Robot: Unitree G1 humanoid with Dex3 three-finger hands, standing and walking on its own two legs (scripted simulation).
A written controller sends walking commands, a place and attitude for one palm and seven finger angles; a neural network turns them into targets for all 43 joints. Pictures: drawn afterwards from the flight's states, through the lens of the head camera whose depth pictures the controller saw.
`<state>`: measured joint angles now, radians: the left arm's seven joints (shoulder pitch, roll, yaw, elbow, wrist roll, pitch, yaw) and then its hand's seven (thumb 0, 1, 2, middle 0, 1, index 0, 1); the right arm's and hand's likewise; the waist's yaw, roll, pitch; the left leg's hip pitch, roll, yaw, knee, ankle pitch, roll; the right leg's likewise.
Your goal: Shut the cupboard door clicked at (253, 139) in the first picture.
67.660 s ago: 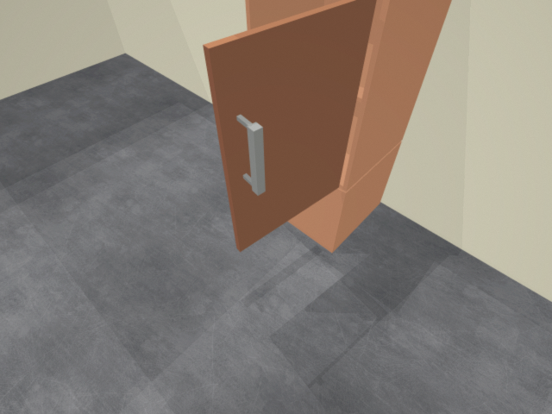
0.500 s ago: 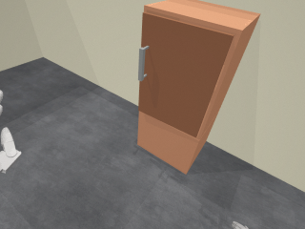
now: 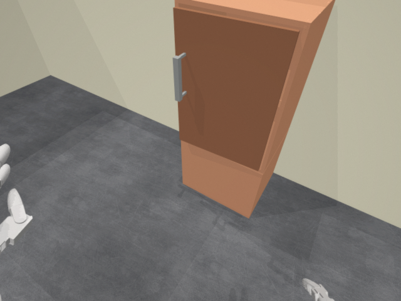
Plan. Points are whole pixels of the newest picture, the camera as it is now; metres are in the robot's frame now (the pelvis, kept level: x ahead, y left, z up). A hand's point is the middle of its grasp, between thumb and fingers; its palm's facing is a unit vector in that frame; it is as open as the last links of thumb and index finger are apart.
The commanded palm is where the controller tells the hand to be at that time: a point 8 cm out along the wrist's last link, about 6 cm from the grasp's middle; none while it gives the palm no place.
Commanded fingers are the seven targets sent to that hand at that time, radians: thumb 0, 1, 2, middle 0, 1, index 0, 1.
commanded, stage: let the arm hang, fingers relaxed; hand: left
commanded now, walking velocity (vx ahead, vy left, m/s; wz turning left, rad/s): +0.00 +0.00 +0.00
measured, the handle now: (180, 77) +0.89 +0.13 +0.02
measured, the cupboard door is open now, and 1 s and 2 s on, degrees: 3 3 3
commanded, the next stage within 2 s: look to check the result in 1.10 s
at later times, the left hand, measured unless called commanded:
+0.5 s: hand out of the picture -0.02 +0.19 -0.17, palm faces +0.08 -0.97 -0.22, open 7.1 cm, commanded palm none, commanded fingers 0.00 0.90 0.90 -0.20 -0.30 -0.20 -0.30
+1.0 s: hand out of the picture -0.06 +0.14 -0.17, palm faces +0.09 -0.99 -0.10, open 7.3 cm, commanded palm none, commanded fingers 0.00 0.90 0.90 -0.20 -0.30 -0.20 -0.30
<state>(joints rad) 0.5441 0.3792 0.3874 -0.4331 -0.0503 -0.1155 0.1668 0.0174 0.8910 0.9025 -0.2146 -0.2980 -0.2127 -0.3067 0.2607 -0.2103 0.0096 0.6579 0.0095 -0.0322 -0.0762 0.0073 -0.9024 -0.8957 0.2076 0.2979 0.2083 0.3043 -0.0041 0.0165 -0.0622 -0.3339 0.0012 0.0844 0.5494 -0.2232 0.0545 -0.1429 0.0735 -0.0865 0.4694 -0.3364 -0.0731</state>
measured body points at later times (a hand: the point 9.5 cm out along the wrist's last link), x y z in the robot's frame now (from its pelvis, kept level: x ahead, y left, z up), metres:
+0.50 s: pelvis +0.00 +0.00 +0.01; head +0.01 +0.01 +0.46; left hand -0.02 +0.24 -0.15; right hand +0.01 -0.22 -0.15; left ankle +0.04 +0.08 -0.73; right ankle -0.05 -0.07 -0.73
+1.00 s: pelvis -0.01 +0.01 +0.01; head -0.02 +0.01 +0.46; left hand -0.07 +0.19 -0.16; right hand -0.04 -0.19 -0.16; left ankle +0.04 +0.08 -0.73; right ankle -0.05 -0.07 -0.73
